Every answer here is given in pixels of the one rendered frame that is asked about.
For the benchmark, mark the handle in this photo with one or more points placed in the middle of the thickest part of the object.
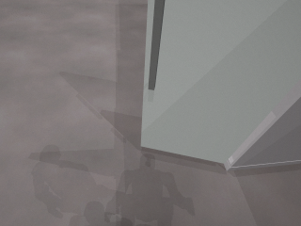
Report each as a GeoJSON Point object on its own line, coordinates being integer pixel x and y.
{"type": "Point", "coordinates": [158, 15]}

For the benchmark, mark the fridge door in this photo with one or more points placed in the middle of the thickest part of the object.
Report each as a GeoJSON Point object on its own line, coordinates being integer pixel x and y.
{"type": "Point", "coordinates": [223, 66]}

